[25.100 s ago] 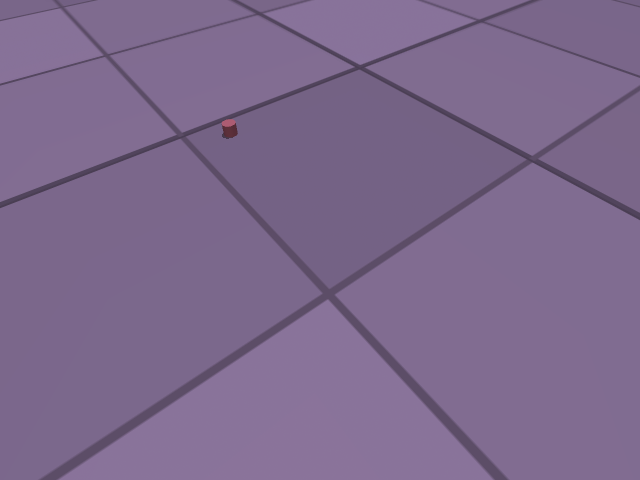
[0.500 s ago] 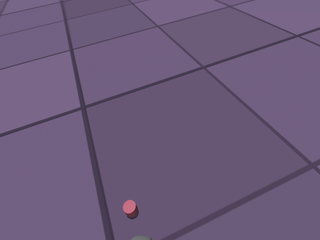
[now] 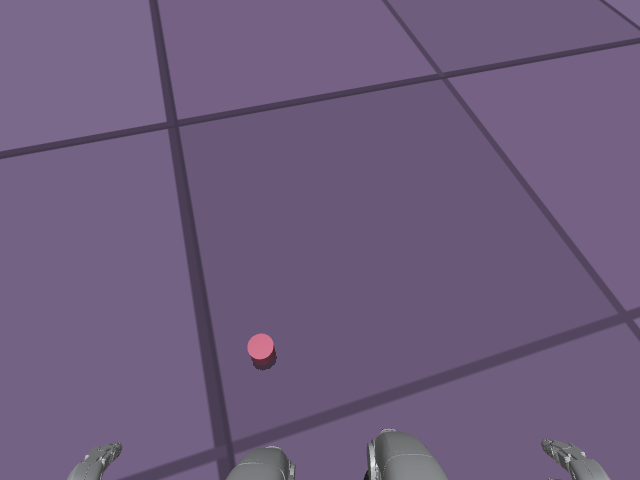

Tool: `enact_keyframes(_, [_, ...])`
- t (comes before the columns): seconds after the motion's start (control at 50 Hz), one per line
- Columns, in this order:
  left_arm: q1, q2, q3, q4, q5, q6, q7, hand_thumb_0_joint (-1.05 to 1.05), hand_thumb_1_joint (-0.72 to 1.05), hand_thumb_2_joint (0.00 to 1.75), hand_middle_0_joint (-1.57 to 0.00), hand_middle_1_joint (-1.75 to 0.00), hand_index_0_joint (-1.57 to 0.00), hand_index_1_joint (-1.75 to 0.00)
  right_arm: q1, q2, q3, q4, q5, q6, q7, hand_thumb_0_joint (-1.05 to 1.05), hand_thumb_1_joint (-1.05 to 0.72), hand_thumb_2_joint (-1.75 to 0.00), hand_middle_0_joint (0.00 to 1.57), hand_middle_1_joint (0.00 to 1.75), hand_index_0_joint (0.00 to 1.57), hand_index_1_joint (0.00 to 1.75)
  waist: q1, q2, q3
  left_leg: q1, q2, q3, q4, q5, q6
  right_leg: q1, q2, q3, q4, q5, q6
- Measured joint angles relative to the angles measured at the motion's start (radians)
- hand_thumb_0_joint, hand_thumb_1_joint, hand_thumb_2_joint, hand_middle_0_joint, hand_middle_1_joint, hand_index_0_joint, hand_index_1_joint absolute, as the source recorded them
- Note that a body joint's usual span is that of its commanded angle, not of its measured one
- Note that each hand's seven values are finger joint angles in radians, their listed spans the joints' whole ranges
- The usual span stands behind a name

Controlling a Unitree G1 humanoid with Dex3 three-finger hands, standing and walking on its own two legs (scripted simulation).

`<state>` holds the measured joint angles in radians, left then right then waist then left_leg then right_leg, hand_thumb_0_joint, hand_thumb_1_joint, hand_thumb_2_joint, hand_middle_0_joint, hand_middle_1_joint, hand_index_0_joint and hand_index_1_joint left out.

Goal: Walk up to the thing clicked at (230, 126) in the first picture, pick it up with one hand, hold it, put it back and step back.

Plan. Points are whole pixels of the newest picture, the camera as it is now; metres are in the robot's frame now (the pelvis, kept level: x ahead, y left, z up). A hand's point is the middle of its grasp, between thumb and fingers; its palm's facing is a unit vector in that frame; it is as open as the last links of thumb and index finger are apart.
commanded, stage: walk up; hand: left
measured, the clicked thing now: (261, 349) +0.46 +0.18 -0.72
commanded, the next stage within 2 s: stand in 0.62 s
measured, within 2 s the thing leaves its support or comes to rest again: neither
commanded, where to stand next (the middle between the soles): +0.06 -0.03 m, yaw -4 degrees
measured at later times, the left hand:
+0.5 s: hand out of the picture +0.07 +0.24 -0.14, palm faces -0.03 -0.94 -0.34, open 7.4 cm
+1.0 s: hand out of the picture +0.09 +0.23 -0.12, palm faces -0.05 -0.93 -0.36, open 7.4 cm
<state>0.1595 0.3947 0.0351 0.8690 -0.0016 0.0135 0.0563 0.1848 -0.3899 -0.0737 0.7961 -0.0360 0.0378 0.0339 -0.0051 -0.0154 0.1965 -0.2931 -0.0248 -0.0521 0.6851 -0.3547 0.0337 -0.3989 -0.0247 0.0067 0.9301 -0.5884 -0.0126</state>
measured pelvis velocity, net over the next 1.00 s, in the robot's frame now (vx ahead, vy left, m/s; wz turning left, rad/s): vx -0.02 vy -0.02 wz -0.04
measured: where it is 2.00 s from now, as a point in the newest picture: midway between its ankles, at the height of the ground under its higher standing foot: outside the picture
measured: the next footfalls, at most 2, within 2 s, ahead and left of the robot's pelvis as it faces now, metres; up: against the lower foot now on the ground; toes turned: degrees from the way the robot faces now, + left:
right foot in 0.26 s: +0.03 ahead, -0.12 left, +0.00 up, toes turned -2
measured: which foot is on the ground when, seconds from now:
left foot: down 0.00-1.00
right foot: up 0.00-0.24, down 0.26-1.00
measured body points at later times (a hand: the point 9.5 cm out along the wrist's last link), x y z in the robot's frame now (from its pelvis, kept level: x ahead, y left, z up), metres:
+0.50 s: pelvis +0.00 -0.01 +0.01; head +0.00 -0.01 +0.46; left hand +0.07 +0.29 -0.11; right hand +0.07 -0.31 -0.11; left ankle +0.01 +0.11 -0.72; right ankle -0.01 -0.12 -0.72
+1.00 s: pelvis -0.02 -0.02 +0.03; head -0.02 -0.03 +0.47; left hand +0.10 +0.27 -0.09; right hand +0.06 -0.32 -0.11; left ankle +0.01 +0.11 -0.72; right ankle -0.01 -0.12 -0.72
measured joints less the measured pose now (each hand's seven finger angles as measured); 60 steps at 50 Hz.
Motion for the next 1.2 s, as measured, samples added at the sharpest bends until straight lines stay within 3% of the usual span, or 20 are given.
enact_keyframes(0.08, [0.027, 0.014, 0.005, 0.019, -0.002, -0.004, -0.015, 0.0, 0.9, 0.9, -0.2, -0.3, -0.21, -0.3, 0.0, 0.02, 0.019, 0.001, 0.015, -0.018, -0.02, 0.0, -0.91, -0.9, 0.21, 0.3, 0.21, 0.3, 0.013, -0.013, -0.043, 0.026, -0.004, 0.008, -0.054, 0.029, 0.004, 0.004, 0.028, 0.036, 0.021, 0.073, -0.004])
enact_keyframes(0.24, [0.062, 0.017, 0.006, 0.072, 0.017, -0.008, -0.044, 0.0, 0.91, 0.9, -0.2, -0.3, -0.2, -0.3, -0.011, 0.033, 0.05, 0.02, 0.018, -0.044, -0.022, 0.0, -0.9, -0.9, 0.21, 0.3, 0.21, 0.3, 0.031, -0.001, -0.098, 0.046, -0.004, 0.048, -0.05, 0.02, 0.005, 0.135, 0.022, 0.005, -0.221, 0.125, -0.008])
enact_keyframes(0.28, [0.061, 0.009, 0.01, 0.087, 0.022, -0.012, -0.048, 0.0, 0.91, 0.9, -0.2, -0.3, -0.2, -0.3, -0.015, 0.031, 0.056, 0.034, 0.022, -0.046, -0.021, 0.0, -0.9, -0.9, 0.21, 0.3, 0.21, 0.3, 0.032, 0.018, -0.099, 0.043, 0.01, 0.047, -0.03, 0.009, -0.003, 0.178, 0.036, -0.004, -0.314, 0.236, -0.01])
enact_keyframes(0.32, [0.062, -0.005, 0.007, 0.096, 0.03, -0.022, -0.052, 0.0, 0.91, 0.9, -0.2, -0.3, -0.2, -0.3, -0.012, 0.029, 0.06, 0.058, 0.033, -0.043, -0.023, 0.0, -0.9, -0.9, 0.21, 0.3, 0.21, 0.3, 0.029, 0.048, -0.104, 0.047, 0.031, 0.028, -0.027, 0.01, -0.015, 0.204, 0.057, -0.022, -0.353, 0.279, -0.003])
enact_keyframes(0.44, [0.064, -0.022, -0.009, 0.109, 0.023, -0.015, -0.076, 0.0, 0.91, 0.9, -0.2, -0.3, -0.2, -0.3, 0.023, 0.033, 0.065, 0.129, 0.029, -0.065, -0.021, 0.01, -0.9, -0.9, 0.21, 0.3, 0.21, 0.3, 0.029, 0.015, -0.143, 0.098, -0.001, 0.038, -0.132, 0.065, -0.02, 0.209, 0.023, -0.012, -0.355, 0.266, -0.001])
enact_keyframes(0.62, [0.014, -0.038, -0.017, 0.138, 0.015, -0.023, -0.078, 0.0, 0.9, 0.9, -0.2, -0.3, -0.2, -0.3, 0.025, 0.024, 0.068, 0.196, 0.029, -0.07, -0.026, 0.01, -0.91, -0.9, 0.21, 0.3, 0.21, 0.3, 0.012, 0.0, -0.145, 0.135, 0.023, 0.031, -0.201, 0.09, -0.038, 0.252, 0.046, -0.017, -0.442, 0.308, -0.016])
enact_keyframes(0.8, [-0.071, -0.051, -0.038, 0.196, 0.003, -0.033, -0.065, 0.0, 0.91, 0.9, -0.2, -0.3, -0.2, -0.3, -0.051, 0.023, 0.077, 0.265, 0.039, -0.053, -0.037, 0.01, -0.91, -0.9, 0.2, 0.3, 0.2, 0.3, -0.003, 0.013, -0.127, 0.185, 0.03, 0.03, -0.3, 0.151, -0.046, 0.303, 0.053, -0.018, -0.545, 0.372, -0.016])
enact_keyframes(1.2, [-0.052, -0.04, -0.038, 0.282, 0.01, -0.032, -0.062, 0.0, 0.91, 0.9, -0.2, -0.3, -0.2, -0.3, -0.069, 0.043, 0.081, 0.349, 0.028, -0.048, -0.019, 0.0, -0.91, -0.9, 0.21, 0.3, 0.21, 0.3, 0.01, 0.034, -0.137, 0.179, 0.042, 0.021, -0.37, 0.218, -0.059, 0.3, 0.063, -0.026, -0.618, 0.438, -0.025])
